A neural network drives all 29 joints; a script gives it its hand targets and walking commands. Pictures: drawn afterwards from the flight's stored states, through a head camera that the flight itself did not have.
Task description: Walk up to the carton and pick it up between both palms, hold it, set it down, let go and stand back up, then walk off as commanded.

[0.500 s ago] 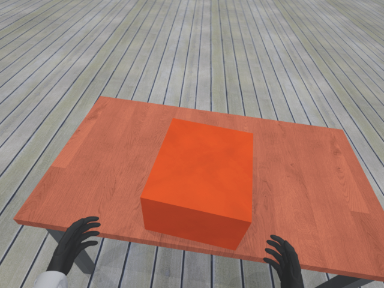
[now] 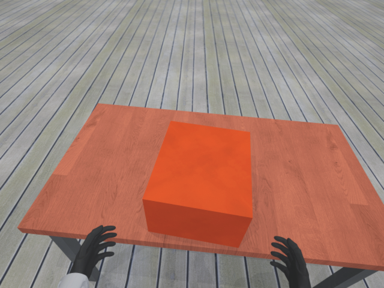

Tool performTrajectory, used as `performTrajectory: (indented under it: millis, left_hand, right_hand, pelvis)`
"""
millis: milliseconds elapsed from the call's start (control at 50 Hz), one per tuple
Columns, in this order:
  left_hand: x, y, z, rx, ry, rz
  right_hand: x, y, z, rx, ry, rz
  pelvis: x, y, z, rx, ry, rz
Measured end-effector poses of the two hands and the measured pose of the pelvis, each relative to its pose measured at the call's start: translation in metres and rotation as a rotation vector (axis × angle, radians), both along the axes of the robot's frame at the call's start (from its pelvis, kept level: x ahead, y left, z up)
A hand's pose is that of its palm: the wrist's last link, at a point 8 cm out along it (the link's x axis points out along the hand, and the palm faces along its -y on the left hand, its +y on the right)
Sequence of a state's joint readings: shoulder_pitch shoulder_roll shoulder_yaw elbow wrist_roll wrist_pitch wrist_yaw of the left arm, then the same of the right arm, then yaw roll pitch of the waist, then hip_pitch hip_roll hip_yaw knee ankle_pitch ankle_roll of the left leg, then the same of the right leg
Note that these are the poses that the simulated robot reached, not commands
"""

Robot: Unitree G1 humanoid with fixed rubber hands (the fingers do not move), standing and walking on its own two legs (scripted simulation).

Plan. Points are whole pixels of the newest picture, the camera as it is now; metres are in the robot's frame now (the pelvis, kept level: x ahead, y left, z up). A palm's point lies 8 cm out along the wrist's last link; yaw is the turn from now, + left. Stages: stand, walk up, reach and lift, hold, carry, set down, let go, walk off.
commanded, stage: set down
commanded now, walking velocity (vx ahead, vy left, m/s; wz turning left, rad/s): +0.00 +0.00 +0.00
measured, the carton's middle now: (201, 179) +0.45 -0.02 -0.08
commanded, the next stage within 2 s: let go in 1.52 s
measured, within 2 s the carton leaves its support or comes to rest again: neither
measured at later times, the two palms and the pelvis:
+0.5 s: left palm (85, 274) +0.18 +0.22 -0.06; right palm (300, 283) +0.18 -0.23 -0.07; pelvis +0.03 -0.01 +0.00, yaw +1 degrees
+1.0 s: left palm (90, 280) +0.17 +0.21 -0.07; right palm out of the picture +0.16 -0.23 -0.07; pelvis +0.01 -0.02 +0.01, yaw +0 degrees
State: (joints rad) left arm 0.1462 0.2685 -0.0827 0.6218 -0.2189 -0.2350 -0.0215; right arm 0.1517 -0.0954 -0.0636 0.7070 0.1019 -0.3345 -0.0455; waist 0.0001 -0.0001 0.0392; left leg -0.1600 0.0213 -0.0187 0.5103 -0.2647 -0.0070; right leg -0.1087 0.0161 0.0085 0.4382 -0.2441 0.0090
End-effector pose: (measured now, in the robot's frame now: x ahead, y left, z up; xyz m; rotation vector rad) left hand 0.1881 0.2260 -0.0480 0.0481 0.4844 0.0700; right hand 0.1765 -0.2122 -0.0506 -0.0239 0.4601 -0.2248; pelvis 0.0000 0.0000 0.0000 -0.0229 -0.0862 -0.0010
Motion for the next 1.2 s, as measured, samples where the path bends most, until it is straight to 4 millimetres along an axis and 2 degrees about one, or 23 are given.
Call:
performTrajectory:
  millis: [260, 460, 680, 980, 1200]
  left_hand:
    - [-0.006, -0.003, -0.013, 0.016, 0.108, 0.019]
    - [-0.009, -0.003, -0.013, 0.026, 0.142, 0.039]
    - [-0.011, -0.002, -0.014, 0.043, 0.194, 0.043]
    - [-0.019, -0.013, -0.020, 0.057, 0.257, 0.025]
    - [-0.020, -0.011, -0.022, 0.076, 0.288, 0.028]
  right_hand:
    - [-0.007, -0.009, -0.015, -0.012, 0.101, 0.025]
    - [0.001, -0.012, -0.017, -0.021, 0.106, 0.061]
    - [0.000, -0.015, -0.017, -0.033, 0.138, 0.075]
    - [-0.018, -0.020, -0.021, -0.049, 0.200, 0.080]
    - [-0.017, -0.022, -0.020, -0.066, 0.216, 0.095]
  pelvis:
    - [0.019, -0.006, 0.003, 0.000, 0.013, 0.005]
    - [0.027, -0.013, 0.004, 0.002, 0.015, 0.015]
    - [0.025, -0.018, 0.005, 0.005, 0.000, 0.015]
    - [0.014, -0.016, 0.005, 0.009, -0.017, 0.000]
    - [0.009, -0.016, 0.005, 0.013, -0.013, -0.007]
